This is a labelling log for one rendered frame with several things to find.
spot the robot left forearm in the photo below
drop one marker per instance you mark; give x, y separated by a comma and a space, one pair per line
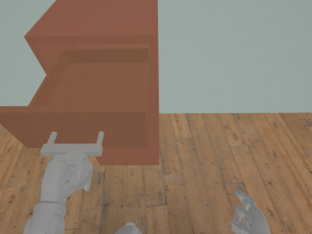
47, 219

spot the handle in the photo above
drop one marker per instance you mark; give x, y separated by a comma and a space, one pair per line
51, 149

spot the drawer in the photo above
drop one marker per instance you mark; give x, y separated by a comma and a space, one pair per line
87, 91

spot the left robot hand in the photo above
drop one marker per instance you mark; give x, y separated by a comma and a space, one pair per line
74, 167

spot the cabinet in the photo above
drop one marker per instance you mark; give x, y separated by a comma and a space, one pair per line
105, 24

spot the robot left shin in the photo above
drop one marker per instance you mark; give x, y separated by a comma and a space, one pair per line
131, 223

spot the right robot hand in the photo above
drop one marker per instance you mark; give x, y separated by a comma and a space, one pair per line
253, 217

